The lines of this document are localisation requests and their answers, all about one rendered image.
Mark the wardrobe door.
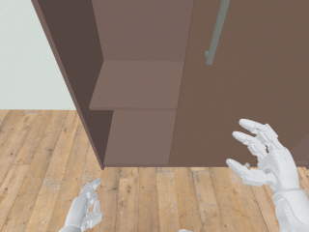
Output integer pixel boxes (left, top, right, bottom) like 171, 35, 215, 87
168, 0, 309, 166
290, 133, 309, 161

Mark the robot left hand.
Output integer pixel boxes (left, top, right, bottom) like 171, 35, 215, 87
64, 178, 102, 232

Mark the handle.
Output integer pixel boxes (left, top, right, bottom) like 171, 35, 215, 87
205, 0, 230, 65

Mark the robot right hand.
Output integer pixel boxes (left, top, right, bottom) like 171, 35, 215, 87
226, 119, 300, 193

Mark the robot right forearm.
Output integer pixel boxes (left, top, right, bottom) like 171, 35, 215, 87
271, 188, 309, 232

